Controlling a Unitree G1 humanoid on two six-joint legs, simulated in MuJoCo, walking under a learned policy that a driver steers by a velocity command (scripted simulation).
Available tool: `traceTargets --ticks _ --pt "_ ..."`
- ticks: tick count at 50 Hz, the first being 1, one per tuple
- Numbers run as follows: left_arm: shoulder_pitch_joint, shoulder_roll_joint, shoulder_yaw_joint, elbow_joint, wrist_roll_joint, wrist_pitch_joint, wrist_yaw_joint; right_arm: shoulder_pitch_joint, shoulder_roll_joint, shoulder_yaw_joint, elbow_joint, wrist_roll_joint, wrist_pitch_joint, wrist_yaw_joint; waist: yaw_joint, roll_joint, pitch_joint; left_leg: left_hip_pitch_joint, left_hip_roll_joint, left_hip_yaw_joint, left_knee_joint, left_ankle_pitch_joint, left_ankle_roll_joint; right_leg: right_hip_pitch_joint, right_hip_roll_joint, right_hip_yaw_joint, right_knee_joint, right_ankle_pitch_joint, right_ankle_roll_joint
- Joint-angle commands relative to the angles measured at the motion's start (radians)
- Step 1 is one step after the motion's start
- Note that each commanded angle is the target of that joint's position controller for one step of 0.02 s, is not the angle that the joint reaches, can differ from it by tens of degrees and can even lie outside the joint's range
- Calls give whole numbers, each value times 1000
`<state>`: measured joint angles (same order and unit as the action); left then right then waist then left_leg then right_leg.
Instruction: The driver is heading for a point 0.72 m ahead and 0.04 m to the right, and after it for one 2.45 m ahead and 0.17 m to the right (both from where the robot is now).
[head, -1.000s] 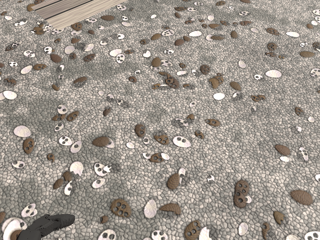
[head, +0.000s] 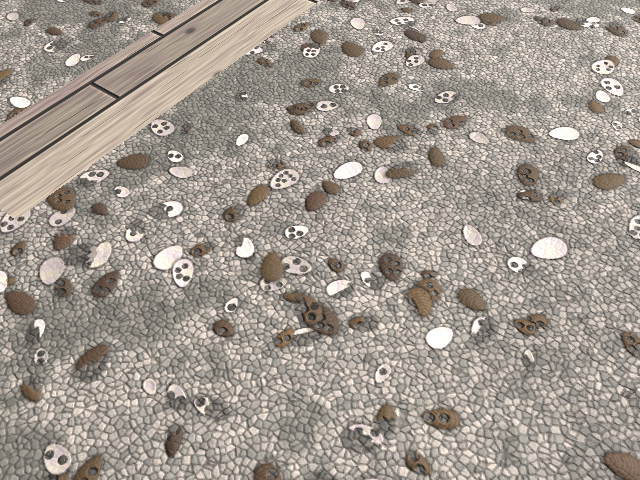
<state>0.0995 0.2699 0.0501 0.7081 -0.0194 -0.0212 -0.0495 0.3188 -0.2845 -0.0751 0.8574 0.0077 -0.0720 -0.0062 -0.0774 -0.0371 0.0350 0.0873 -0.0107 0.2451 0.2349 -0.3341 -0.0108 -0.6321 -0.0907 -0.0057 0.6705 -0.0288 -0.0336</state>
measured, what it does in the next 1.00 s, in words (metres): walks ahead: right foot, then left foot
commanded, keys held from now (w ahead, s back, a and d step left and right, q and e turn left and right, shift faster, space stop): w+e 0.30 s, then w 0.06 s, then w+q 0.64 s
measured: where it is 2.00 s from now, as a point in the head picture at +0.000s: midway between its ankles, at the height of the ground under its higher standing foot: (323, 305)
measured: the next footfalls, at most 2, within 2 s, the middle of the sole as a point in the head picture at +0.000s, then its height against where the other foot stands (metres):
right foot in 0.08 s outside the picture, level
left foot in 0.60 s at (301, 452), level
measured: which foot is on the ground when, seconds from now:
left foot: down 0.00-0.08, up 0.10-0.58, down 0.60-1.00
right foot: up 0.00-0.06, down 0.08-0.62, up 0.64-1.00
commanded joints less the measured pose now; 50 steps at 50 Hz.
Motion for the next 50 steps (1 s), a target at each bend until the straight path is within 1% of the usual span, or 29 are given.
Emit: traceTargets --ticks 1,2,3,4,5,6,7,8,9,10,13,15,18,21,25,27,28,29,30,31,32,33,34,35,36,39,44,47,50 --pt "-60 87 25 -108 2 -8 -13 -30 -206 -50 -49 16 10 -10 44 106 23 19 307 -57 70 812 131 33 51 -69 -29 -124 -51" --pt "3 111 39 -101 1 -4 -12 -38 -220 -54 -52 20 18 -13 85 124 -24 21 300 -42 180 972 118 129 91 -100 -29 -173 -74" --pt "139 150 65 -69 -2 -2 -6 -54 -221 -53 -56 24 26 -16 165 113 -95 -26 270 -15 366 1030 93 313 139 -119 -84 -142 -105" --pt "312 223 101 -24 -4 6 11 -45 -197 -41 -66 14 23 -21 243 59 -186 -218 229 -9 631 853 51 613 125 -32 -120 -97 -150" --pt "322 350 125 -20 -15 5 26 45 -53 5 -122 -31 1 -7 145 -226 -255 -697 50 -39 1014 -49 -21 975 -145 491 -169 -185 -325" --pt "337 297 103 -61 -6 -13 21 -19 -86 11 -135 -6 -40 6 186 -147 -425 -831 -29 -298 1171 -271 -21 1061 -255 854 -351 -331 -412" --pt "309 231 82 -54 4 -28 16 -131 -150 -7 -167 35 -63 16 213 -73 -298 -921 27 -340 1168 -185 5 989 -228 722 -383 -288 -348" --pt "261 203 74 -55 2 -36 17 -157 -136 0 -178 33 -74 14 176 -21 -201 -907 70 -333 1086 -100 23 851 -186 596 -379 -223 -311" --pt "189 169 63 -65 2 -38 19 -157 -136 -3 -165 8 -76 6 129 26 -130 -847 104 -330 994 -48 19 705 -144 494 -384 -115 -280" --pt "143 141 52 -83 13 -40 24 -138 -149 -12 -158 -7 -67 4 92 6 -109 -768 127 -337 937 -10 14 602 -116 430 -402 -19 -269" --pt "129 154 55 -94 13 -44 36 -119 -120 -10 -157 -22 -35 5 59 7 -82 -693 123 -314 821 44 -27 462 -80 352 -445 110 -274" --pt "158 180 62 -82 9 -44 50 -181 -94 0 -178 -25 -25 3 73 6 -52 -702 106 -301 695 144 -56 414 -53 300 -454 130 -261" --pt "193 170 57 -61 5 -40 61 -275 -61 18 -191 -19 -29 14 119 -29 -37 -639 76 -286 459 371 -63 387 -3 221 -449 51 -205" --pt "248 170 52 -25 6 -44 57 -339 -65 23 -200 -1 -37 31 161 -48 -19 -606 67 -276 354 488 -44 428 -37 222 -452 -31 -188" --pt "293 183 55 16 9 -39 55 -389 -95 18 -229 6 -43 47 176 -50 18 -713 67 -276 294 352 28 622 -128 251 -398 51 -175" --pt "281 192 59 27 10 -32 59 -346 -108 13 -225 8 -43 54 147 -62 9 -677 50 -258 279 263 67 681 -141 228 -348 207 -151" --pt "257 198 59 24 11 -29 61 -279 -124 4 -209 7 -43 54 107 -65 -32 -578 17 -229 262 246 90 686 -121 192 -275 387 -133" --pt "242 187 54 19 15 -24 65 -154 -154 -15 -171 3 -42 51 44 -42 -119 -402 -13 -208 248 281 120 665 -73 137 -122 537 -109" --pt "240 161 39 -4 31 -22 73 0 -204 -30 -144 -2 -40 48 -17 32 -246 -141 98 -368 272 345 179 521 -26 86 128 403 -73" --pt "340 93 19 -32 31 -40 67 77 -291 -53 -134 -6 -33 51 23 282 -338 192 300 -839 191 177 348 119 148 21 499 -138 22" --pt "309 122 15 -31 28 -62 59 89 -213 -34 -127 22 -29 57 0 279 -344 262 331 -1044 66 -26 359 -56 159 125 593 -508 25" --pt "218 168 26 -52 -1 -79 47 33 -171 -20 -141 21 -24 51 -7 195 -204 160 318 -932 48 -84 317 -141 103 144 625 -445 16" --pt "149 162 22 -65 -3 -91 44 -13 -160 -17 -158 8 -18 46 0 100 -126 35 278 -826 37 -23 292 -130 66 123 585 -375 9" --pt "113 157 25 -75 16 -97 45 -46 -144 -11 -165 2 -12 44 23 52 -61 -75 242 -750 20 78 281 -113 39 108 504 -329 15" --pt "118 154 30 -77 32 -96 48 -63 -127 -3 -173 -6 -13 40 53 64 -55 -140 208 -698 3 172 271 -56 16 108 438 -288 21" --pt "138 123 27 -80 39 -79 53 -64 -137 -6 -177 1 -10 26 80 116 -62 -225 168 -618 -22 336 285 1 16 81 325 -253 64" --pt "-30 76 10 -120 34 -79 56 2 -172 -20 -147 15 4 -3 30 114 -33 -306 103 -529 -14 372 236 57 61 69 11 22 107" --pt "-123 76 8 -139 21 -91 42 60 -171 -22 -126 21 18 -11 -4 120 -28 -302 104 -560 18 329 217 122 99 70 -110 107 104" --pt "-158 100 17 -150 13 -104 31 85 -165 -22 -119 23 32 -18 -2 131 -26 -217 131 -644 85 295 204 146 113 97 -192 54 84"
